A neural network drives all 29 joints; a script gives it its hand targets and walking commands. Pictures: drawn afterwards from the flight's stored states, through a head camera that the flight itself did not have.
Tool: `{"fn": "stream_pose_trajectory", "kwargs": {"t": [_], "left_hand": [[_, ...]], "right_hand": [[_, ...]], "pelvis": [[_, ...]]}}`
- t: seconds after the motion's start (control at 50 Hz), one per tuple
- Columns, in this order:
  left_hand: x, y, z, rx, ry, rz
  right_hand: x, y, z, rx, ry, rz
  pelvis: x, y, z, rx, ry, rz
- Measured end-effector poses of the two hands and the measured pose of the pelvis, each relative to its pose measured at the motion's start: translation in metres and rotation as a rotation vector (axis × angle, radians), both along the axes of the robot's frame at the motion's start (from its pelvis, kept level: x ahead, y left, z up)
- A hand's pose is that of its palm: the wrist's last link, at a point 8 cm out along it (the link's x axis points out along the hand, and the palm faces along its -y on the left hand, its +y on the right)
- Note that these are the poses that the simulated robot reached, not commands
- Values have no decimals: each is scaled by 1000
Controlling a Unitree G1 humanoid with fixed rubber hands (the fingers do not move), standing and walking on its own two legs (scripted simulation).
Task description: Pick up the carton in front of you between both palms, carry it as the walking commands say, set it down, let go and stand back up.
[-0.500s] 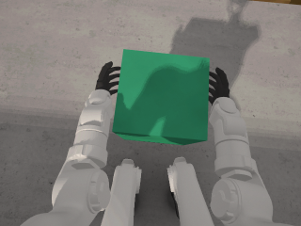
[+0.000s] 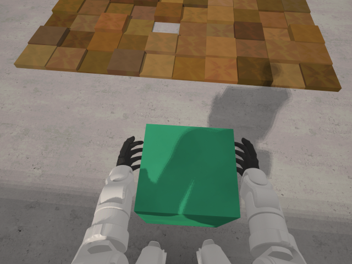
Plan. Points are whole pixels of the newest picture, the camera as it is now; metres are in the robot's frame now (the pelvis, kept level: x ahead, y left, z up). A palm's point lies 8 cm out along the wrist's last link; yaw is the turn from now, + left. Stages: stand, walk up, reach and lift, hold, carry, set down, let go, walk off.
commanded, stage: reach and lift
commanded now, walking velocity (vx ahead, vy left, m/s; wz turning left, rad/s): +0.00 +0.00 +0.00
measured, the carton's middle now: (185, 181) +0.35 -0.01 -0.11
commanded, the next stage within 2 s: hold in 1.48 s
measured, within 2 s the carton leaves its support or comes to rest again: neither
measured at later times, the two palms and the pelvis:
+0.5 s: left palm (102, 158) +0.32 +0.14 +0.11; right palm (273, 154) +0.32 -0.16 +0.11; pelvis +0.04 +0.00 +0.09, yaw +0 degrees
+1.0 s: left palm (99, 156) +0.32 +0.14 +0.12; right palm (277, 152) +0.32 -0.16 +0.13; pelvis +0.02 +0.00 +0.10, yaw +0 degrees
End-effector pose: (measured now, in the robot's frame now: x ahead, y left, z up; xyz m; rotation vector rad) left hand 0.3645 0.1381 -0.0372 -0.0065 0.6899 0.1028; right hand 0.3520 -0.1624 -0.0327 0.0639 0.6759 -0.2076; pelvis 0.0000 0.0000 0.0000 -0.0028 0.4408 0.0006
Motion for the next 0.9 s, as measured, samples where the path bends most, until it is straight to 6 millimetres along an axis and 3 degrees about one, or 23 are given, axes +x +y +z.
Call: {"fn": "stream_pose_trajectory", "kwargs": {"t": [0.26, 0.5, 0.7, 0.9], "left_hand": [[-22, 3, 78, 1, -5, 21], [-41, 6, 144, 25, -30, 27], [-51, 6, 153, 35, 10, 20], [-47, 7, 158, 32, -7, 19]], "right_hand": [[-16, 3, 77, -5, -5, 27], [-27, 6, 143, -33, -29, 74], [-36, 6, 152, -44, 10, 87], [-33, 6, 157, -41, -7, 82]], "pelvis": [[27, -2, 62, 3, -200, -2], [36, -4, 93, 3, -411, -1], [23, -5, 94, 2, -491, -1], [18, -5, 94, 3, -497, 0]]}}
